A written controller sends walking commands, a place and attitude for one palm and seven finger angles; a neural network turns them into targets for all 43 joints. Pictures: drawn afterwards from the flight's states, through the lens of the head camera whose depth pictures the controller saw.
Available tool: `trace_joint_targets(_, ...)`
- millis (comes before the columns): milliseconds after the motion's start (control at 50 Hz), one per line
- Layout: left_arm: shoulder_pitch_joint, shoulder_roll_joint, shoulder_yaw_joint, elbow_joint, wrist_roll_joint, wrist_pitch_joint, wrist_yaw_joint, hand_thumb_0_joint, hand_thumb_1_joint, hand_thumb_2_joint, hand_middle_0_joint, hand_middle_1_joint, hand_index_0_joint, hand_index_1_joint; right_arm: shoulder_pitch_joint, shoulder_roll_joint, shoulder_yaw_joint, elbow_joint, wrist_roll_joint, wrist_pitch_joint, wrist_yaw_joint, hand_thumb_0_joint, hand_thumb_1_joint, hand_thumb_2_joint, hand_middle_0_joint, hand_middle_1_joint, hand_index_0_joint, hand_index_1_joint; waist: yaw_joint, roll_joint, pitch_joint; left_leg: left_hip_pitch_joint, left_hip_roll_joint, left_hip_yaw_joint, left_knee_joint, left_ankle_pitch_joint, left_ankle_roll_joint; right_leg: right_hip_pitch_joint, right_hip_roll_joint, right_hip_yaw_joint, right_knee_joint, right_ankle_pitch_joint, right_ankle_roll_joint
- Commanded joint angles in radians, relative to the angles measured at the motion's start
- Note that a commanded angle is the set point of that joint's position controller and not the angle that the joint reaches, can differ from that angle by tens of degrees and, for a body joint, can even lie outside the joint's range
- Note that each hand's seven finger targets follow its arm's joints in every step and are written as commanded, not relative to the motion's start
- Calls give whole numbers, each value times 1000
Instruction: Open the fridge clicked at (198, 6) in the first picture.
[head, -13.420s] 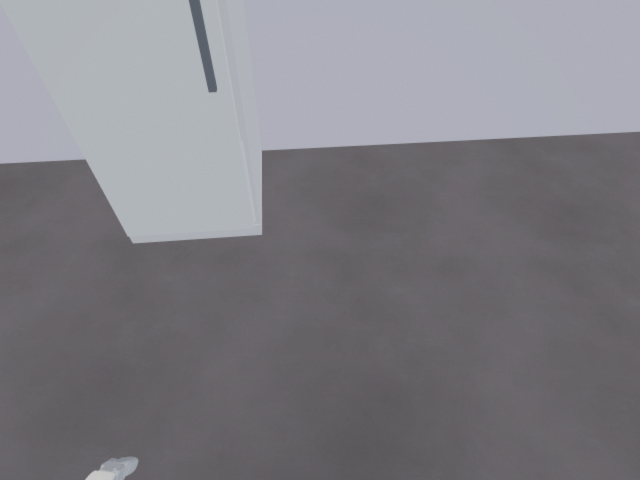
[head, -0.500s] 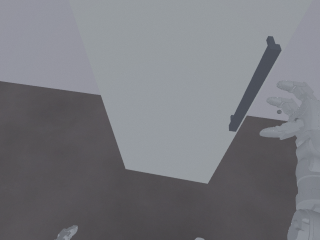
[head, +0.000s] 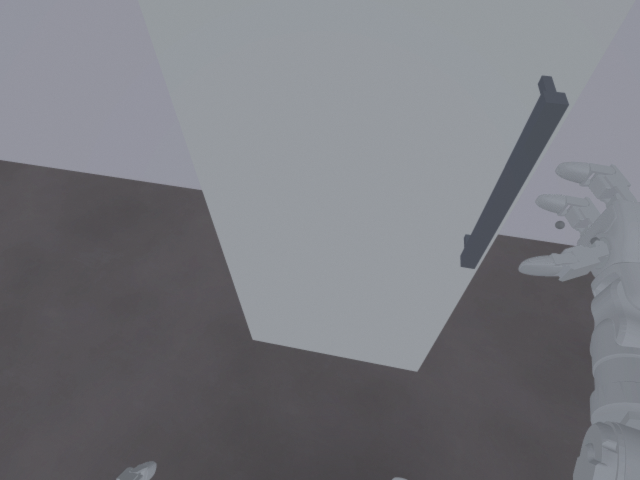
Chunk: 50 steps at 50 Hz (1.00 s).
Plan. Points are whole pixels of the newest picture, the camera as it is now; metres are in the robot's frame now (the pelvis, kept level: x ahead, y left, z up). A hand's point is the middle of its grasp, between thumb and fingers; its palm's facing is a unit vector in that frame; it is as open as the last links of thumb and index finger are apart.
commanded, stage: move the hooked fingers beside the handle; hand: right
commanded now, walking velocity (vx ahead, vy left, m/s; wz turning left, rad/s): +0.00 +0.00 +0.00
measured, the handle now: (500, 188) +0.48 -0.18 +0.11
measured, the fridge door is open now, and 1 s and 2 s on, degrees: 0 0 0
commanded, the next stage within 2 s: feel for the door with the fingertips in 0.44 s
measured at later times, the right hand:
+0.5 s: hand (557, 223) +0.42 -0.23 +0.12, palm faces +0.09 +1.00 +0.00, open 14.0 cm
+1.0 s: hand (519, 219) +0.42 -0.19 +0.12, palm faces +0.08 +1.00 +0.01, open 14.0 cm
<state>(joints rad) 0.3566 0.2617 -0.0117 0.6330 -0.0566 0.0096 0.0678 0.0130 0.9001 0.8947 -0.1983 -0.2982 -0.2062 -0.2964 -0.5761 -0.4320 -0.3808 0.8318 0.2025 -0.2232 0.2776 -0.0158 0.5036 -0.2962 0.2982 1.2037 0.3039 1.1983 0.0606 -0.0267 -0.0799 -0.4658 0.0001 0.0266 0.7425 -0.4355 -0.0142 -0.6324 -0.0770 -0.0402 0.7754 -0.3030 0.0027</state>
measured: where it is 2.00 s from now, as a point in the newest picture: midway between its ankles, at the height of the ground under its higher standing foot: outside the picture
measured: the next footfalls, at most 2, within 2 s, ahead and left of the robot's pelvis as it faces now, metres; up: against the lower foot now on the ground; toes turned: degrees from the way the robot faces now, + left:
none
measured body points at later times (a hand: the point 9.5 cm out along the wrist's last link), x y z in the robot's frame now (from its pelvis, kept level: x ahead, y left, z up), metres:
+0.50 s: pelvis +0.00 +0.00 +0.00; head +0.04 +0.00 +0.45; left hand +0.08 +0.27 -0.11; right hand +0.41 -0.29 +0.12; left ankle -0.04 +0.13 -0.71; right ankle +0.05 -0.12 -0.71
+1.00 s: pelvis -0.01 +0.00 +0.00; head +0.03 +0.00 +0.45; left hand +0.09 +0.26 -0.11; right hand +0.41 -0.24 +0.12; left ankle -0.04 +0.13 -0.71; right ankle +0.05 -0.12 -0.71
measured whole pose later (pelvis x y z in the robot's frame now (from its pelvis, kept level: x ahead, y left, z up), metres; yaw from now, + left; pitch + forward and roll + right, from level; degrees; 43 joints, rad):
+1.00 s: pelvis -0.01 +0.00 +0.00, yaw +0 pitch +8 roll +1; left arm 0.32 0.25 -0.02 0.63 -0.04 0.00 0.05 0.01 0.90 0.89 -0.20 -0.30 -0.21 -0.30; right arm -0.60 -0.33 -0.30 0.81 0.17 -0.22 0.16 -0.02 0.50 -0.30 0.30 1.20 0.31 1.20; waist 0.06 -0.03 -0.08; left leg -0.46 0.00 0.03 0.76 -0.44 -0.01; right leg -0.63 -0.07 -0.03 0.78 -0.29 0.01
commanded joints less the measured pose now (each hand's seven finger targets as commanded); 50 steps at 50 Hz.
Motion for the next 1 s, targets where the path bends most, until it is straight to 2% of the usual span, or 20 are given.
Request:
trace_joint_targets(0,16,158,63,-98,4,-41,18,0,900,900,-200,-300,-200,-300,-457,-228,-5,-247,22,-56,-2,0,500,-300,300,1200,300,1200,17,-62,-325,-79,-51,16,-107,334,23,386,48,52,-67,228,-38)
trace_joint_targets(80,5,155,57,-93,5,-47,17,0,900,900,-200,-300,-200,-300,-479,-181,35,-230,19,-57,-19,0,500,-300,300,1200,300,1200,26,-40,-295,-106,-51,20,-113,295,23,381,48,61,-69,195,-38)
trace_joint_targets(120,7,159,56,-88,8,-47,18,0,900,900,-200,-300,-200,-300,-490,-208,14,-197,13,-53,-29,0,500,-300,300,1200,300,1200,21,-48,-294,-107,-46,17,-112,276,23,365,50,61,-71,174,-36)
trace_joint_targets(160,18,164,54,-87,13,-43,18,0,900,900,-200,-300,-200,-300,-480,-264,-31,-160,5,-55,-38,0,500,-300,300,1200,300,1200,15,-2,-297,-77,-44,15,-108,289,22,330,53,58,-62,179,-41)
trace_joint_targets(200,9,161,53,-94,13,-39,17,0,900,900,-200,-300,-200,-300,-487,-283,-42,-162,-3,-65,-36,0,500,-300,300,1200,300,1200,6,-23,-328,-57,-40,6,-98,320,20,328,53,51,-60,196,-38)
trace_joint_targets(220,3,156,50,-99,12,-40,14,0,900,900,-200,-300,-200,-300,-507,-255,-12,-181,-6,-72,-32,0,500,-300,300,1200,300,1200,8,-74,-330,-71,-41,8,-95,320,23,348,55,50,-59,205,-35)
trace_joint_targets(260,12,158,54,-99,14,-38,13,0,900,900,-200,-300,-200,-300,-495,-271,-31,-186,-2,-88,-31,0,500,-300,300,1200,300,1200,10,-28,-344,-58,-47,10,-96,327,24,352,51,55,-52,216,-39)
trace_joint_targets(300,0,154,53,-107,11,-40,11,0,900,900,-200,-300,-200,-300,-472,-246,-14,-201,4,-90,-22,0,500,-300,300,1200,300,1200,3,-82,-360,-59,-46,8,-93,339,25,370,52,49,-55,226,-34)
trace_joint_targets(360,8,158,54,-108,7,-35,13,0,900,900,-200,-300,-200,-300,-435,-266,-35,-161,15,-73,-11,0,500,-300,300,1200,300,1200,7,-1,-310,-41,-49,9,-105,342,21,318,53,44,-57,207,-43)
trace_joint_targets(440,3,157,59,-114,4,-35,13,0,900,900,-200,-300,-200,-300,-435,-230,-5,-219,20,-65,0,0,500,-300,300,1200,300,1200,2,-63,-335,-62,-49,10,-104,342,24,366,52,47,-63,222,-38)
trace_joint_targets(460,5,153,59,-117,5,-37,13,0,900,900,-200,-300,-200,-300,-422,-211,6,-238,27,-69,0,0,500,-300,300,1200,300,1200,7,-52,-336,-51,-51,10,-105,353,24,365,54,42,-56,231,-42)
trace_joint_targets(520,8,160,59,-102,5,-35,16,0,900,900,-200,-300,-200,-300,-423,-254,-35,-212,32,-62,-7,0,500,-300,300,1200,300,1200,6,-5,-304,-48,-49,7,-111,349,19,331,53,46,-64,208,-42)
trace_joint_targets(540,2,155,58,-107,4,-37,14,0,900,900,-200,-300,-200,-300,-430,-217,-1,-224,31,-60,-5,0,500,-300,300,1200,300,1200,10,-19,-302,-54,-49,6,-112,346,18,335,55,43,-67,202,-43)
trace_joint_targets(620,-2,151,58,-103,4,-40,12,0,900,900,-200,-300,-200,-300,-444,-190,25,-251,21,-62,-19,0,500,-300,300,1200,300,1200,13,-67,-304,-79,-47,10,-110,317,22,357,54,48,-66,192,-38)
trace_joint_targets(660,4,148,60,-101,7,-45,11,0,900,900,-200,-300,-200,-300,-461,-151,56,-265,21,-68,-34,0,500,-300,300,1200,300,1200,24,-33,-307,-85,-51,16,-112,298,22,366,53,55,-62,187,-42)
trace_joint_targets(700,-2,149,61,-96,9,-48,9,0,900,900,-200,-300,-200,-300,-462,-161,42,-271,17,-66,-52,0,500,-300,300,1200,300,1200,15,-56,-330,-80,-48,14,-107,309,24,381,53,56,-64,196,-36)
trace_joint_targets(760,2,150,59,-92,13,-49,5,0,900,900,-200,-300,-200,-300,-445,-170,29,-256,8,-64,-76,0,500,-300,300,1200,300,1200,9,-24,-318,-64,-48,17,-107,304,23,353,54,54,-63,188,-37)
trace_joint_targets(840,-13,144,60,-103,13,-49,-5,0,900,900,-200,-300,-200,-300,-426,-138,45,-272,-7,-60,-104,0,500,-300,300,1200,300,1200,1,-41,-319,-68,-46,17,-100,314,23,364,52,51,-68,196,-31)
trace_joint_targets(880,-13,142,57,-103,15,-49,-8,0,900,900,-200,-300,-200,-300,-433,-124,53,-261,-8,-60,-118,0,500,-300,300,1200,300,1200,4,-5,-310,-61,-47,16,-103,315,21,347,53,52,-70,187,-34)
trace_joint_targets(980,-8,144,54,-96,18,-40,-3,0,900,900,-200,-300,-200,-300,-457,-188,4,-232,-22,-67,-131,0,500,-300,300,1200,300,1200,5,9,-309,-29,-41,0,-105,343,16,313,56,39,-67,187,-38)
